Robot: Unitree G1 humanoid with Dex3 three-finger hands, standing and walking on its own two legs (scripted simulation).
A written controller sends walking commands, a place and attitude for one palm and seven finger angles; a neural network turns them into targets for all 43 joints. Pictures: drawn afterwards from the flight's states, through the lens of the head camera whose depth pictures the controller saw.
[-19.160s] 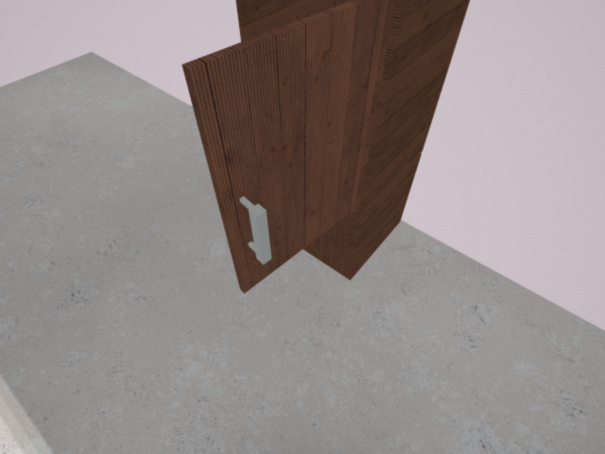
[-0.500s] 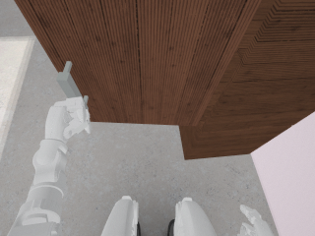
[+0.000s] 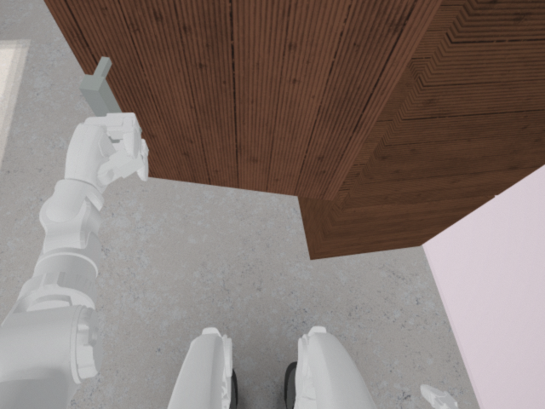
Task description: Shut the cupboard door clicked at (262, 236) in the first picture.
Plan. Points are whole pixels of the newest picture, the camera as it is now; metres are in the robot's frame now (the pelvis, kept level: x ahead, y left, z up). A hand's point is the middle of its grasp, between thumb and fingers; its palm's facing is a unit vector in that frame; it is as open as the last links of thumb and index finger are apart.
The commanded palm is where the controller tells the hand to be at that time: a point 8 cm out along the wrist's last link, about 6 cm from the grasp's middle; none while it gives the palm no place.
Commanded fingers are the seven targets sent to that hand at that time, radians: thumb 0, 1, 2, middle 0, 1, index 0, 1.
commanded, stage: push the door shut along its arc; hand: left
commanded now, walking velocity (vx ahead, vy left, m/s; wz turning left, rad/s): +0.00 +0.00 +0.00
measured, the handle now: (119, 113) +0.53 +0.23 +0.04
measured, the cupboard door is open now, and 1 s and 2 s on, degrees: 75 64 53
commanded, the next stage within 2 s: pull the fist back off the door in 1.28 s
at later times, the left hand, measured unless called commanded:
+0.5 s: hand (180, 120) +0.52 +0.14 +0.04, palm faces -0.30 -0.95 -0.05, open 3.1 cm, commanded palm +0.53 +0.17 +0.04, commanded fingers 0.00 0.90 0.90 -1.30 -1.50 -1.30 -1.50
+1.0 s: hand (194, 101) +0.56 +0.12 +0.04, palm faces -0.38 -0.93 -0.04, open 3.1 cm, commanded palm +0.58 +0.14 +0.04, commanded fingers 0.00 0.90 0.90 -1.30 -1.50 -1.30 -1.50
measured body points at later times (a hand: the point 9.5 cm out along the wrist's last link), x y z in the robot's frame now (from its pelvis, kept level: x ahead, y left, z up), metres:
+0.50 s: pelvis +0.00 +0.01 -0.01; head +0.17 +0.03 +0.40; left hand +0.53 +0.19 +0.04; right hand +0.02 -0.27 -0.12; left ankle +0.04 +0.09 -0.60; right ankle +0.05 -0.11 -0.60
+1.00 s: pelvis +0.00 -0.01 -0.02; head +0.19 +0.02 +0.38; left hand +0.57 +0.17 +0.04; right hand +0.00 -0.28 -0.12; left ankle +0.04 +0.09 -0.60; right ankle +0.05 -0.11 -0.60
